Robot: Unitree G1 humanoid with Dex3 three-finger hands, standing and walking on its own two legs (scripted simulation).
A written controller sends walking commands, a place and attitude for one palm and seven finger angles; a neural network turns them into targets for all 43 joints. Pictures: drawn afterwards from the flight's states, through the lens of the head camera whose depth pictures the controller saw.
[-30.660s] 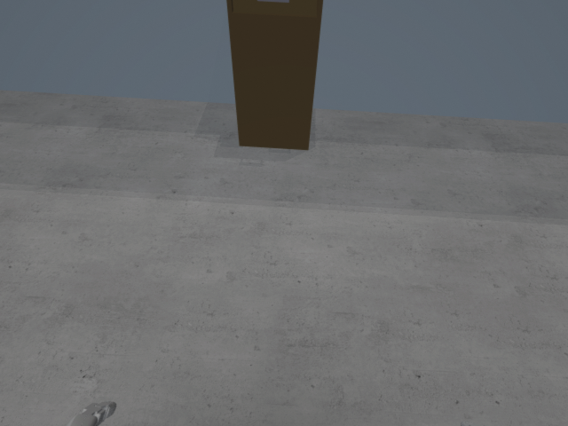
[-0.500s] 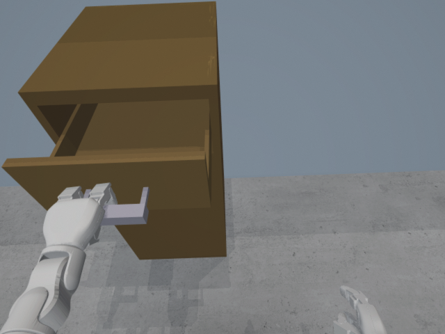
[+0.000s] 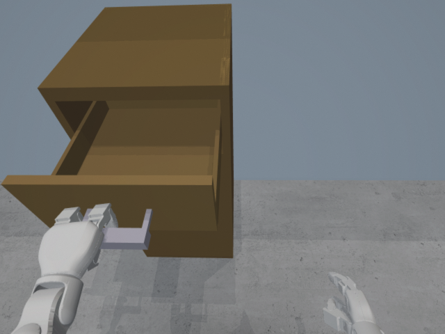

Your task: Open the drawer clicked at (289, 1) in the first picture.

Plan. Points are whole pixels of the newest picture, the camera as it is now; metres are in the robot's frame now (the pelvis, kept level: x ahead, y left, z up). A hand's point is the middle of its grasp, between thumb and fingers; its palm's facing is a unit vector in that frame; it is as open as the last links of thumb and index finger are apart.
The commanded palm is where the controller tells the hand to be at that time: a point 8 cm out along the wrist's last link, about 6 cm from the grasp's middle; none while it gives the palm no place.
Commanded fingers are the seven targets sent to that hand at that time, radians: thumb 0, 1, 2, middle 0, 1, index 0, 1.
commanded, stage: pull the drawer open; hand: left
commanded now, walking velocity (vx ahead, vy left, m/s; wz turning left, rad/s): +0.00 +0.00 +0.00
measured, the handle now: (115, 226) +0.27 +0.24 +0.05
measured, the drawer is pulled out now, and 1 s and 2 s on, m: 0.22 0.30 0.30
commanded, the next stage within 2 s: open the thumb to release the handle in 1.04 s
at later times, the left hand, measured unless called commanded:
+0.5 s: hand (76, 293) +0.16 +0.27 +0.02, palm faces +0.00 -0.05 -1.00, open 5.8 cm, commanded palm +0.13 +0.27 +0.08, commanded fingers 0.00 0.90 0.90 -0.40 -1.35 -0.40 -1.35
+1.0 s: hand (71, 308) +0.14 +0.26 +0.02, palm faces -0.04 -0.09 -1.00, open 5.8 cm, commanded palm +0.10 +0.26 +0.08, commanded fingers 0.00 0.90 0.90 -0.40 -1.35 -0.40 -1.35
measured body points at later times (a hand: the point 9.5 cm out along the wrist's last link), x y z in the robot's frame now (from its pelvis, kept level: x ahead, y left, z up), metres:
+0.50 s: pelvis +0.00 +0.00 -0.01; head +0.02 -0.02 +0.44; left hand +0.16 +0.27 +0.08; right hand +0.22 -0.22 -0.10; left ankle -0.03 +0.07 -0.72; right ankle +0.00 -0.09 -0.72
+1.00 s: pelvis +0.00 +0.00 -0.01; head +0.03 -0.02 +0.44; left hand +0.14 +0.26 +0.08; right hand +0.21 -0.24 -0.09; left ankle -0.03 +0.07 -0.72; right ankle +0.00 -0.09 -0.72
